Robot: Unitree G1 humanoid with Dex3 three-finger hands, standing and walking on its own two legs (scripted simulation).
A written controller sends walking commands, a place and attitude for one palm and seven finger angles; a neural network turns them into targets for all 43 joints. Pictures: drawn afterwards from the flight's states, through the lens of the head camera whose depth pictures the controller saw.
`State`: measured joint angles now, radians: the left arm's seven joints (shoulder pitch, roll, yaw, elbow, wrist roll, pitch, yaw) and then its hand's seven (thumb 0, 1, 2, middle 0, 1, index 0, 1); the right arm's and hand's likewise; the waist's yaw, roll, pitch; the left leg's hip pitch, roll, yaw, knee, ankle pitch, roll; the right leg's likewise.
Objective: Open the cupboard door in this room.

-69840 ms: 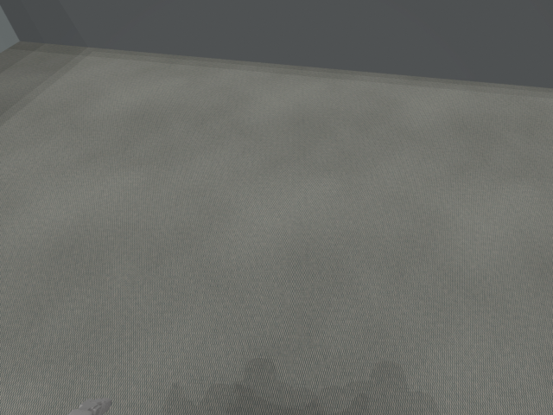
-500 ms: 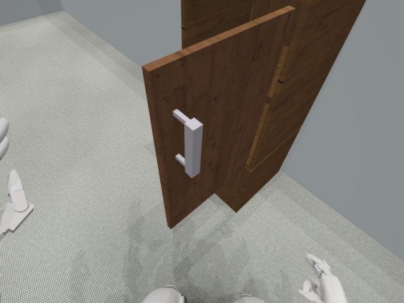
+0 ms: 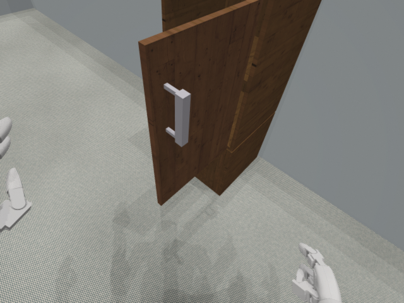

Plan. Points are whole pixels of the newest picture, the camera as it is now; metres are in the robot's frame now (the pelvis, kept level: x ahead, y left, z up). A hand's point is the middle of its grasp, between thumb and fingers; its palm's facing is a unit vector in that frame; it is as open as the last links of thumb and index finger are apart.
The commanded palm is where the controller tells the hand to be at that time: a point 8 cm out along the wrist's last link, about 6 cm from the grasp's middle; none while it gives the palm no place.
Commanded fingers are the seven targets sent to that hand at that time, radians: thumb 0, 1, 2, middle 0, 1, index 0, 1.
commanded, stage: stop stepping back and stand still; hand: left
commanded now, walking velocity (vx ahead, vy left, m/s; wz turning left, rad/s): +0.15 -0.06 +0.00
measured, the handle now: (175, 115) +0.48 +0.09 +0.09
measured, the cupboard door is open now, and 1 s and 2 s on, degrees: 89 89 89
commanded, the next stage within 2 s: let the arm hang, fingers relaxed in 0.60 s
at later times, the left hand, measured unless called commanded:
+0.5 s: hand out of the picture +0.12 +0.28 +0.17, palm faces +0.49 -0.79 -0.37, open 7.4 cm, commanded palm +0.05 +0.32 +0.19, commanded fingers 0.00 0.90 0.90 -0.20 -0.30 -0.20 -0.30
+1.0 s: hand out of the picture -0.04 +0.19 -0.17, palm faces +0.19 -0.97 -0.18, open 6.9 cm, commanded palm none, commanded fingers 0.00 0.90 0.90 -0.20 -0.30 -0.20 -0.30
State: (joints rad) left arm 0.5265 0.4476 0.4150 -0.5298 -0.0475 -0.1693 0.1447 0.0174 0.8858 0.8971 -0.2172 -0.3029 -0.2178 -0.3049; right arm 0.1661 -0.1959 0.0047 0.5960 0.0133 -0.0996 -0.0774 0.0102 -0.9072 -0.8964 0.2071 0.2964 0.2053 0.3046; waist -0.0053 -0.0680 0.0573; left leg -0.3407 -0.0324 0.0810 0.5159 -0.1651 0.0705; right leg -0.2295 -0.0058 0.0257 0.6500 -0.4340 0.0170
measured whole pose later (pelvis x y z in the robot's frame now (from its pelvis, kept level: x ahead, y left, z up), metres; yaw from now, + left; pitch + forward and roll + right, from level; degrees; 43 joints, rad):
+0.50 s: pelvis -0.08 +0.01 +0.00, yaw +3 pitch -2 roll +0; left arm 0.50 0.36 0.38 -0.46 -0.02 -0.18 0.17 0.02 0.89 0.90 -0.21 -0.30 -0.21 -0.30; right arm 0.27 -0.23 -0.02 0.66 -0.01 -0.13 -0.10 0.01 -0.91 -0.90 0.21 0.30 0.20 0.30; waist -0.01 -0.05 -0.01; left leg -0.25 0.04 0.07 0.53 -0.25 0.02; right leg -0.27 -0.01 -0.07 0.61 -0.33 -0.02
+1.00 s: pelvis -0.08 +0.01 +0.00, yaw +7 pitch -1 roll -1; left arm 0.26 0.14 0.06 0.86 0.01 0.05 0.04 -0.03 1.00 0.90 -0.21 -0.30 -0.21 -0.30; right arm 0.24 -0.18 0.00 0.92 -0.04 0.04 -0.01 0.00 -0.91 -0.90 0.20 0.30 0.20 0.30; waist -0.02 -0.01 0.08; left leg -0.28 0.05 0.04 0.62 -0.30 0.00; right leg -0.28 -0.02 -0.16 0.58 -0.27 -0.04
